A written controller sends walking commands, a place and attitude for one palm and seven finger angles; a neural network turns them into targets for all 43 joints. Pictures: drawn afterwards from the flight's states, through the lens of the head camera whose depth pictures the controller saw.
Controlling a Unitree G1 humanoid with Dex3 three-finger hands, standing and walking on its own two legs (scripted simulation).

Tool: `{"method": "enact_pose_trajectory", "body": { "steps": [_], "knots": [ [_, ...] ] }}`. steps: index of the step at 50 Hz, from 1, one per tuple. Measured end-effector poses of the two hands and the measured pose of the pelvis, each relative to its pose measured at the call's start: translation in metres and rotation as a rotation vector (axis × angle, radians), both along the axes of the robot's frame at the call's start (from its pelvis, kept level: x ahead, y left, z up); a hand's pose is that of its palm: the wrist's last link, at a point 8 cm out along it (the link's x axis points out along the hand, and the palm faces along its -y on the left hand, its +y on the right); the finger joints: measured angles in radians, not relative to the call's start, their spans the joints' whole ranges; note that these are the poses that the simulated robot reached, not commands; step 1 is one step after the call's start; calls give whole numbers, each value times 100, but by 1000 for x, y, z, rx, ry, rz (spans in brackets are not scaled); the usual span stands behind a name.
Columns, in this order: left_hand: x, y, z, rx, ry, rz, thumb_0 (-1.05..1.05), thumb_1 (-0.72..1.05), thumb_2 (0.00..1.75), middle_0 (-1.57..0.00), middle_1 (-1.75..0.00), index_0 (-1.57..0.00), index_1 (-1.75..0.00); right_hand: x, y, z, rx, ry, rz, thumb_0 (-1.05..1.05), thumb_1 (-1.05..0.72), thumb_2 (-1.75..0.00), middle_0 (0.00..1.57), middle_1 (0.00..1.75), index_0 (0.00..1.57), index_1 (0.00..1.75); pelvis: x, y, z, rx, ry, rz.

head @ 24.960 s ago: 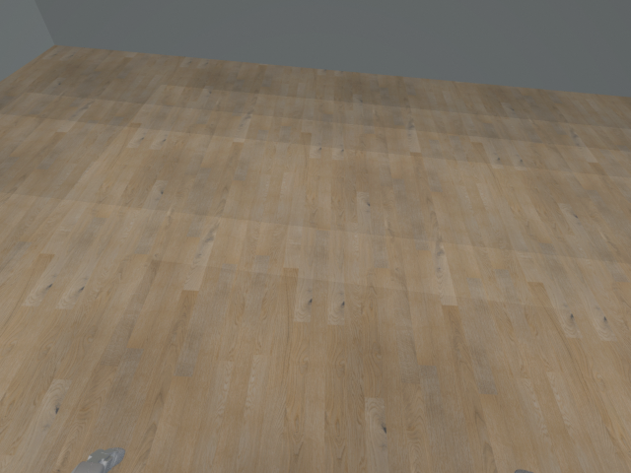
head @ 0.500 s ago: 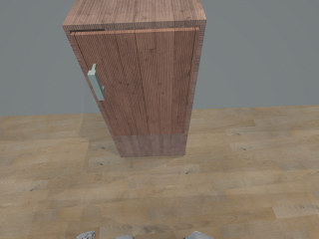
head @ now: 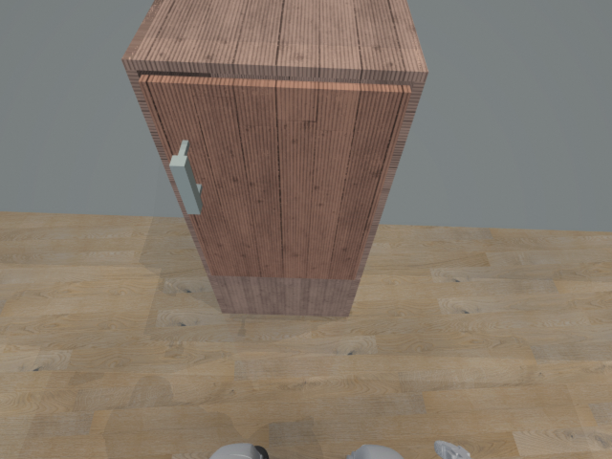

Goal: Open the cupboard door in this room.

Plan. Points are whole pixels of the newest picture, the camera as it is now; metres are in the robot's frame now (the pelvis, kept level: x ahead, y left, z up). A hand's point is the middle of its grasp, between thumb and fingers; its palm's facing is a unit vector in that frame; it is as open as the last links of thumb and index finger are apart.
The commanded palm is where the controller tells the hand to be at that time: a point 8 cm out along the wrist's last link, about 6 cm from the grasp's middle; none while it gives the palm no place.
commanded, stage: come to a stop and stand still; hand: left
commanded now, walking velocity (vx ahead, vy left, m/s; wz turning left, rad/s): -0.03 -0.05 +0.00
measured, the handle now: (189, 177) +0.53 +0.26 -0.02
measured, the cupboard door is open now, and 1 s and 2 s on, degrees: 0 0 0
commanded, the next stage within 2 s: look again from close up in 1.82 s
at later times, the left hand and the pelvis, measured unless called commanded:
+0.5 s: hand out of the picture -0.01 +0.10 -0.17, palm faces +0.07 -0.97 -0.22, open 7.3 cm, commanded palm none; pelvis -0.05 -0.08 +0.00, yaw +2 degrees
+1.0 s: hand out of the picture -0.11 +0.08 -0.17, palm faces +0.08 -0.98 -0.16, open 7.4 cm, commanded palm none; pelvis -0.08 -0.07 +0.01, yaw +1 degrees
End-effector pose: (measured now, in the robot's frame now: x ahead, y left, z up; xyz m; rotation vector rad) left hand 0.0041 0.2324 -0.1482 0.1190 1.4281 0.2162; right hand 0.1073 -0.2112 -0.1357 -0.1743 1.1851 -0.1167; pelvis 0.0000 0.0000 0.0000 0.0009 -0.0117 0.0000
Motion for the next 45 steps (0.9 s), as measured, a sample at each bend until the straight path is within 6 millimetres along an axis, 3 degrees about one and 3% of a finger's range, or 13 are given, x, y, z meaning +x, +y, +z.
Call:
{"method": "enact_pose_trajectory", "body": {
  "steps": [4,8,11,19,28,39,45],
  "knots": [
    [6,3,6,55,-32,-22,1,90,90,-20,-30,-20,-30,-18,-24,-7,4,16,-23,-1,-92,-90,21,30,20,30,-12,-15,-3,10,4,-13],
    [8,-9,11,106,-91,-48,1,91,90,-20,-30,-20,-30,-43,-56,-22,20,35,-49,0,-91,-90,21,30,20,30,-23,-38,-12,29,-1,-13],
    [2,-26,17,122,-115,-67,1,91,90,-19,-30,-20,-30,-63,-78,-30,31,63,-74,0,-91,-90,20,30,20,30,-31,-53,-14,25,-21,1],
    [-9,-75,25,55,-132,-78,1,91,90,-20,-30,-20,-30,-117,-108,-14,18,148,-99,0,-91,-90,20,30,19,29,-43,-76,4,41,-1,5],
    [-34,-88,8,3,-133,-19,1,92,90,-20,-30,-20,-30,-164,-102,-8,-11,235,-53,0,-91,-90,20,30,19,29,-62,-86,2,4,3,32],
    [-95,-94,9,-19,-21,4,1,91,90,-20,-30,-20,-30,-190,-80,-7,36,239,-51,0,-91,-90,20,30,20,30,-76,-84,7,0,-16,17],
    [-118,-98,7,-42,42,11,1,91,90,-20,-30,-20,-30,-212,-72,-5,38,281,-74,0,-91,-90,20,30,20,30,-79,-78,7,-1,1,11]
  ]
}}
